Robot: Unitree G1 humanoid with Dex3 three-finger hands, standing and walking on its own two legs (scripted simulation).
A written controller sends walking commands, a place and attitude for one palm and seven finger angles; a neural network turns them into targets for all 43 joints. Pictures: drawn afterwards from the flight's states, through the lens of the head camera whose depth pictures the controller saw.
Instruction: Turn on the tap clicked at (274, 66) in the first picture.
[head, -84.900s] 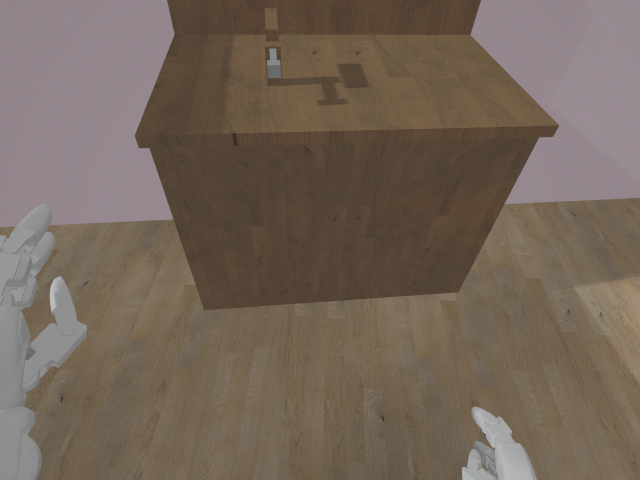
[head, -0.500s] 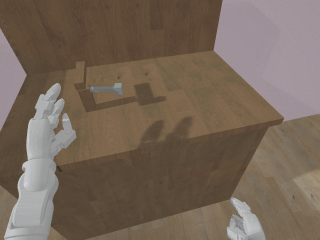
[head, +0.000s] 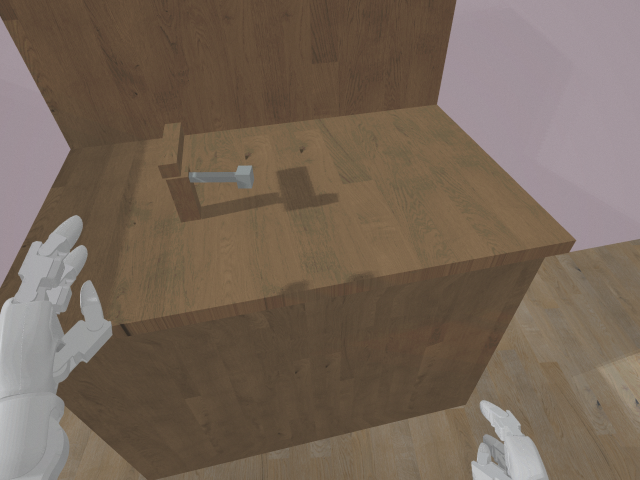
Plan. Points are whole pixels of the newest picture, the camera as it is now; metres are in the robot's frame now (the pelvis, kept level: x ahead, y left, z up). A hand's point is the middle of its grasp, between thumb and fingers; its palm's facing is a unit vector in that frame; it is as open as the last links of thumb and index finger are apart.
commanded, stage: draw the hand back beside the body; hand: left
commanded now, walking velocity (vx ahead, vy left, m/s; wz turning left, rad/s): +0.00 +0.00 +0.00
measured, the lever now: (245, 177) +0.54 +0.21 +0.10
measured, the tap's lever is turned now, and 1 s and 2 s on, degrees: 76 76 76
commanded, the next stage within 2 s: step back with the hand held close in 0.10 s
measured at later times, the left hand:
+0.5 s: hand (113, 335) +0.20 +0.25 +0.14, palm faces +0.36 -0.84 -0.41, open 7.4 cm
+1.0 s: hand (52, 369) +0.15 +0.28 +0.15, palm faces +0.43 -0.80 -0.41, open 7.4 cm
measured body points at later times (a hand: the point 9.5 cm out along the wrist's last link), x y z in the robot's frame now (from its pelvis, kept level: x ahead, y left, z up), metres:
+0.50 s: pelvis -0.02 +0.01 -0.01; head -0.01 -0.01 +0.44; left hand +0.17 +0.29 +0.17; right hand +0.15 -0.24 -0.09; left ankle +0.01 +0.11 -0.75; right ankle +0.02 -0.09 -0.75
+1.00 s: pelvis -0.07 +0.04 -0.02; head -0.04 +0.04 +0.43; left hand +0.13 +0.32 +0.17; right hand +0.11 -0.20 -0.10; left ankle +0.01 +0.11 -0.75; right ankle +0.01 -0.09 -0.74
